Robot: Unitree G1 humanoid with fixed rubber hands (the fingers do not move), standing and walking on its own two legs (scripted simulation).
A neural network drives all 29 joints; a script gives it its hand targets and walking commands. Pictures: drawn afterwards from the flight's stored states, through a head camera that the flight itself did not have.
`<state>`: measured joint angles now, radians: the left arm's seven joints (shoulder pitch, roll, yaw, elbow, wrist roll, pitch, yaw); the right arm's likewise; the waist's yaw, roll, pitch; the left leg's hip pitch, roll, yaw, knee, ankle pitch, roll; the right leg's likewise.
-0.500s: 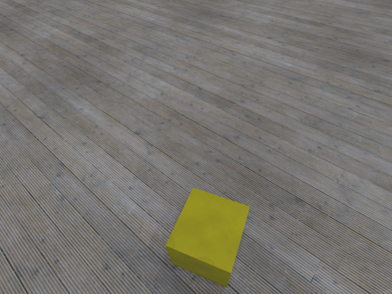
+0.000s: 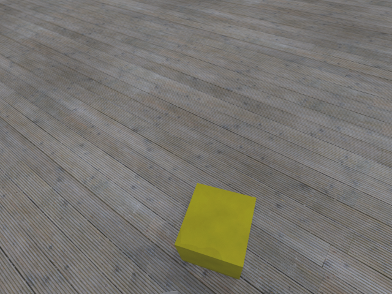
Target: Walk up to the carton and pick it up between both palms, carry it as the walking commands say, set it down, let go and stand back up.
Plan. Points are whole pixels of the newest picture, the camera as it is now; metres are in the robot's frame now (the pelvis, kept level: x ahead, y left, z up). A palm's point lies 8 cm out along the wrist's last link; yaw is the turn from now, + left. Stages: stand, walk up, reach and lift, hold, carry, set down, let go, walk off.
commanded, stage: walk up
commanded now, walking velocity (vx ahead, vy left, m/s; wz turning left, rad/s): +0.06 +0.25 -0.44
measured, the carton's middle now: (217, 230) +0.47 +0.00 -0.66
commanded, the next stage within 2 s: none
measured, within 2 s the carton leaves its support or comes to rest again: neither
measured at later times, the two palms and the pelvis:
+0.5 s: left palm (85, 273) +0.19 +0.31 -0.14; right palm out of the picture -0.02 -0.14 -0.13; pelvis +0.03 +0.10 +0.00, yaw -10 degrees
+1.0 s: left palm out of the picture +0.07 +0.28 -0.15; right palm out of the picture -0.03 -0.16 -0.15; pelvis +0.02 +0.07 +0.00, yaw -12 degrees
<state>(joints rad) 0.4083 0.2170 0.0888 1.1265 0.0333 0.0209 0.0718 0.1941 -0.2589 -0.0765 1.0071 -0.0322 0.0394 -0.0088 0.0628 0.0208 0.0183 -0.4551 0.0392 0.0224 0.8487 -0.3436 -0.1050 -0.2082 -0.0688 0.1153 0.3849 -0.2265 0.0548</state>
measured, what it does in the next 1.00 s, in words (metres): steps on the spot: left foot, then right foot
